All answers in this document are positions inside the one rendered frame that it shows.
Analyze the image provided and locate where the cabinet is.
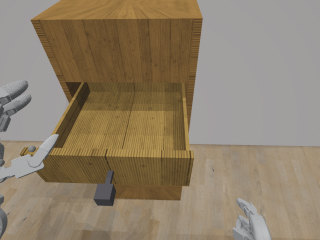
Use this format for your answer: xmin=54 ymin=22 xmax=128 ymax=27
xmin=31 ymin=0 xmax=203 ymax=201

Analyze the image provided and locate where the left robot hand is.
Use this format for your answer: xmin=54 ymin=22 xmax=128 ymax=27
xmin=0 ymin=80 xmax=59 ymax=183

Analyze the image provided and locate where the drawer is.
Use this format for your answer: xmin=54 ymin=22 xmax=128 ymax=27
xmin=20 ymin=82 xmax=194 ymax=187

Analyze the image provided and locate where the handle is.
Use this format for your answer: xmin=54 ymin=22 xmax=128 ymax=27
xmin=93 ymin=170 xmax=116 ymax=206

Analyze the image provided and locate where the right robot hand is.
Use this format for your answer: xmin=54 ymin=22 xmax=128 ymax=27
xmin=233 ymin=198 xmax=272 ymax=240

